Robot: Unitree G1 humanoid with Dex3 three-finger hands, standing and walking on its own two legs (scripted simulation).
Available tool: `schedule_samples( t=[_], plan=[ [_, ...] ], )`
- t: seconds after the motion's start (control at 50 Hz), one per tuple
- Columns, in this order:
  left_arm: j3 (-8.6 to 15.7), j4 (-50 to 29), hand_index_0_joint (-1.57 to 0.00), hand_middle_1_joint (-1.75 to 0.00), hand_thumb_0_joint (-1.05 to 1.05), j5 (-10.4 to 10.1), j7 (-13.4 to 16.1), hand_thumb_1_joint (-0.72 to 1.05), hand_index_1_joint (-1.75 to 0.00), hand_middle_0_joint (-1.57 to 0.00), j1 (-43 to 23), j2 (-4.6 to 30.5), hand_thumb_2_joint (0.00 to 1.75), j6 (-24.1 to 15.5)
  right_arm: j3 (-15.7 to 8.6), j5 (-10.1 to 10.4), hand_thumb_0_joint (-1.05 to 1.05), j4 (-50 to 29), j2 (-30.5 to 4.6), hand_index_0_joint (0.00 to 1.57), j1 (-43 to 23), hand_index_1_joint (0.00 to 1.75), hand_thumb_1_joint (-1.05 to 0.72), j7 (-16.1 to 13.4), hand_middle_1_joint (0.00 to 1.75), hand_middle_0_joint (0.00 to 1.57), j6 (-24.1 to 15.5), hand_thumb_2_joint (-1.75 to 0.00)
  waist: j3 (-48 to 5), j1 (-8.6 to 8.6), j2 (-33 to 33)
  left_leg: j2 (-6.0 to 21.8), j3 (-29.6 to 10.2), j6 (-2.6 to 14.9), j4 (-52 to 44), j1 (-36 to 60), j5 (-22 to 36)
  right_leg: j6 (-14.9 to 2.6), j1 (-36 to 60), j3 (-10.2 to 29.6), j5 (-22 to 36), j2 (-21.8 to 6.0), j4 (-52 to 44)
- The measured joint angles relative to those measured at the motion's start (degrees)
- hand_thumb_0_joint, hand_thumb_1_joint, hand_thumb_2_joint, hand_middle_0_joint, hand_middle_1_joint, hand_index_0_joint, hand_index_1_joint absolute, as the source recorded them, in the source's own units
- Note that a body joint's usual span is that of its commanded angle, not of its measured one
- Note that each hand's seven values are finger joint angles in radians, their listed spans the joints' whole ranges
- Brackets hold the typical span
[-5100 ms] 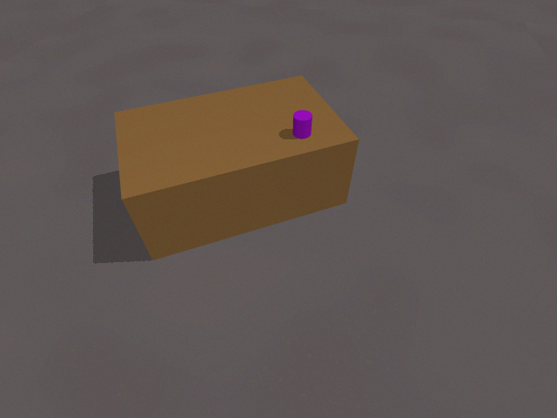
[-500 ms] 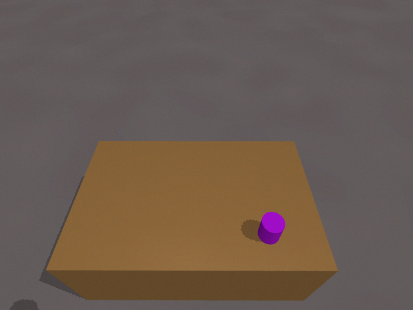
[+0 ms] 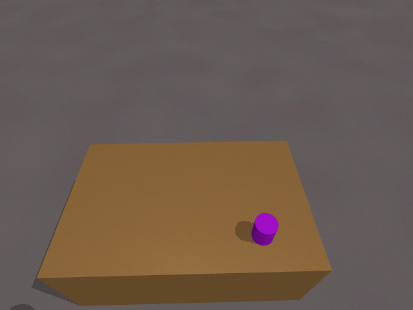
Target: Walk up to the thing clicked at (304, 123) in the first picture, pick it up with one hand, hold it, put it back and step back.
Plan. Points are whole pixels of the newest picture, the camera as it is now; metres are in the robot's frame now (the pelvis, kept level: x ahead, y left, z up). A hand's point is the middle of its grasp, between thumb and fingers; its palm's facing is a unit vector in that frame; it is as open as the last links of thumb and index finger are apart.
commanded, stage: stand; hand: right
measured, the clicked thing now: (264, 229) +0.45 -0.19 -0.35
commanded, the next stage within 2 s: go down in 1.52 s
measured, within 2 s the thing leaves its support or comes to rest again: neither
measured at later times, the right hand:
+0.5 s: hand out of the picture +0.08 -0.25 -0.16, palm faces -0.02 +0.94 -0.34, open 7.4 cm
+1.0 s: hand out of the picture +0.07 -0.25 -0.16, palm faces -0.01 +0.94 -0.34, open 7.4 cm
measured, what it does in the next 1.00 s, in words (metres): stands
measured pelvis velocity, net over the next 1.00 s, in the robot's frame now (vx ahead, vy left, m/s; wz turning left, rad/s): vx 0.00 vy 0.00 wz -0.01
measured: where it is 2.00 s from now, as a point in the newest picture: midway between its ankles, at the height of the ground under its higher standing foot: outside the picture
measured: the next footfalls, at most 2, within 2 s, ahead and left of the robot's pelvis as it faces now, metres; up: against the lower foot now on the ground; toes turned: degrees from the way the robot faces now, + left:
none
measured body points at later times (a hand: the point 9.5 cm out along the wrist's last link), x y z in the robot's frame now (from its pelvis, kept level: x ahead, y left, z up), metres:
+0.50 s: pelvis +0.00 +0.00 +0.00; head +0.01 +0.00 +0.45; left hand +0.07 +0.30 -0.13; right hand +0.08 -0.30 -0.13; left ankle +0.03 +0.12 -0.75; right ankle -0.05 -0.12 -0.75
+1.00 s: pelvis +0.00 +0.00 +0.00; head +0.01 +0.00 +0.45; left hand +0.07 +0.30 -0.13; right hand +0.07 -0.30 -0.13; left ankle +0.03 +0.12 -0.75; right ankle -0.05 -0.12 -0.75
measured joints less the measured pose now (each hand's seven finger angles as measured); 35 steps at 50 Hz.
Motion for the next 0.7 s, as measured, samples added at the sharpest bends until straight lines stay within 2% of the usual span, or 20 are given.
schedule_samples(
  t=[0.7],
  plan=[
    [-0.2,-0.4,-0.2,-0.3,0.01,0.1,-0.1,0.91,-0.3,-0.2,1.8,0.3,0.9,0.3,0.3,-0.1,0.01,-0.3,0.1,0.21,0.8,0.3,-0.9,-0.1,0.3,0.2,0.0,-0.9,0.1,0.43,-0.3,0.2,0.6,0.02,-0.4,0.7,0.2,-0.06,0.3,0.6,0.3,0.1,-0.1]
  ],
)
